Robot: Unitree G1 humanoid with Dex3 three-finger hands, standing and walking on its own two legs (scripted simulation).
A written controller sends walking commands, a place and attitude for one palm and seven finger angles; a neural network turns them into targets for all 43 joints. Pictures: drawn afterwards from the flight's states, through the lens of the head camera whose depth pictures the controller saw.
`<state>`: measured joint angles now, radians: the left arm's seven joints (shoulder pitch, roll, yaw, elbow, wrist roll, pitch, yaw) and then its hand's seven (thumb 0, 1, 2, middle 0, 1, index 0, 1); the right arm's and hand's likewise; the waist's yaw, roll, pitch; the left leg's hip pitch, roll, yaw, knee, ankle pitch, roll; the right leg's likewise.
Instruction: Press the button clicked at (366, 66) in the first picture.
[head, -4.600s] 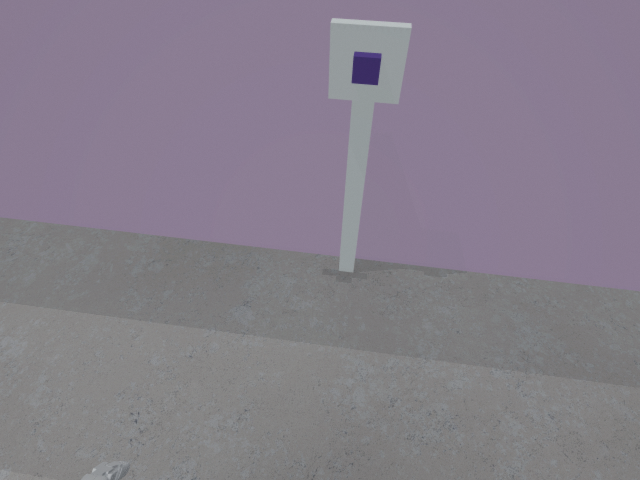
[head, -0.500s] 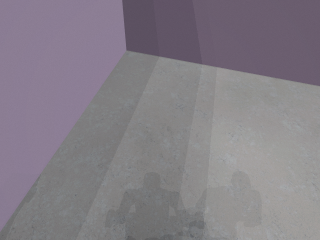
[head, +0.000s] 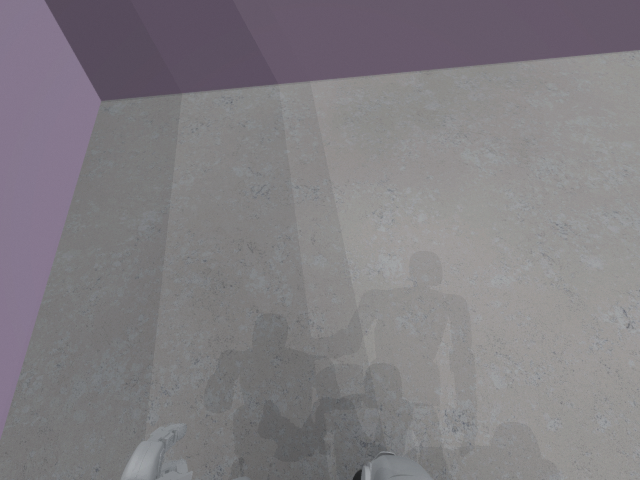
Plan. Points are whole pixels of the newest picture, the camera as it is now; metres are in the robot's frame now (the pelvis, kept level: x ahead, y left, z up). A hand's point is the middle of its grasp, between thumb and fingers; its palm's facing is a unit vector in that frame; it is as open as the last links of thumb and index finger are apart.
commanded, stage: turn to face it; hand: left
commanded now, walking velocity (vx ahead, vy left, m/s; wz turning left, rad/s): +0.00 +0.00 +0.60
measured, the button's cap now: out of the picture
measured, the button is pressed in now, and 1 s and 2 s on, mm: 0 0 0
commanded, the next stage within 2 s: none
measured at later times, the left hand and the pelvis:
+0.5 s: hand out of the picture +0.07 +0.23 -0.16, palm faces +0.23 -0.95 -0.20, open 7.4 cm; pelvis +0.04 +0.02 +0.01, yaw +12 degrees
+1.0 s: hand out of the picture +0.04 +0.16 -0.12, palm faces +0.48 -0.84 -0.27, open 7.4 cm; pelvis +0.05 -0.05 +0.02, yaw +31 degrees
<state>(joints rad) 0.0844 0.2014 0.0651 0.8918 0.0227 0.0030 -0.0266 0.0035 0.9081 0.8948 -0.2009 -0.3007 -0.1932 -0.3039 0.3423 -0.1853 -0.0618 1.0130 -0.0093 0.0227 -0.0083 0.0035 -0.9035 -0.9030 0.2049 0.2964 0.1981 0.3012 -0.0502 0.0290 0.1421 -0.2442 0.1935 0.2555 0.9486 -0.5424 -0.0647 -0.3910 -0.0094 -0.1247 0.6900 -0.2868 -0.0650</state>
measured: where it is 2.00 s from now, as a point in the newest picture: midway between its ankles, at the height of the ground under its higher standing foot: outside the picture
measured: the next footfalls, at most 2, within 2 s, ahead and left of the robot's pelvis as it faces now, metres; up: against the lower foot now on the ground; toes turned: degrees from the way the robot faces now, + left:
left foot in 0.38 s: +0.08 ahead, +0.12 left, +0.00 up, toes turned +18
right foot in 0.82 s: +0.14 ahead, -0.14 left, +0.00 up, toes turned +21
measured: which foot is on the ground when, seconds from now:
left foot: up 0.00-0.36, down 0.38-0.82, up 0.84-1.00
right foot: down 0.00-0.38, up 0.40-0.80, down 0.82-1.00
